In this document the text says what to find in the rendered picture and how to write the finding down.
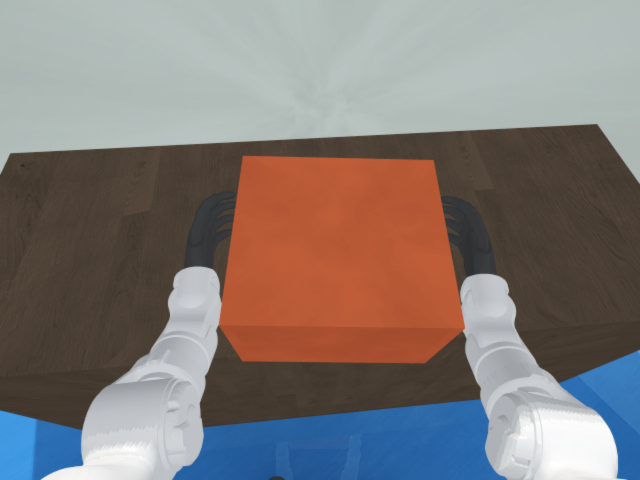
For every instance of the right robot upper arm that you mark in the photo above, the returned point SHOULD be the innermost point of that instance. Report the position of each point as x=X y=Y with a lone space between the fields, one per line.
x=533 y=437

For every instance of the robot left hand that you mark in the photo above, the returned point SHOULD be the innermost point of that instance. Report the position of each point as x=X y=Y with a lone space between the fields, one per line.
x=202 y=239

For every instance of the carton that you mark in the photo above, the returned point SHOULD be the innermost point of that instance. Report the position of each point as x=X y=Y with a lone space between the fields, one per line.
x=339 y=260

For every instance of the left robot upper arm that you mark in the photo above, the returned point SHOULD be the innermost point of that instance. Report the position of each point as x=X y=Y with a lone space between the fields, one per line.
x=146 y=430

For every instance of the robot left forearm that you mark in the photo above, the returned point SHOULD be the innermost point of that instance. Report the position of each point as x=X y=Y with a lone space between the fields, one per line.
x=187 y=345

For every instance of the robot right forearm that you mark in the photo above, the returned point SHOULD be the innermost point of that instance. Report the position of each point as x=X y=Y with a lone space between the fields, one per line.
x=499 y=359

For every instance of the pedestal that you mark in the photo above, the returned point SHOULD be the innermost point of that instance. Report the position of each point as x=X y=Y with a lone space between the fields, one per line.
x=91 y=241

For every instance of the robot right hand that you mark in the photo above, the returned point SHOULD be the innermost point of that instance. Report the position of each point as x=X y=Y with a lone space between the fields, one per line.
x=474 y=242

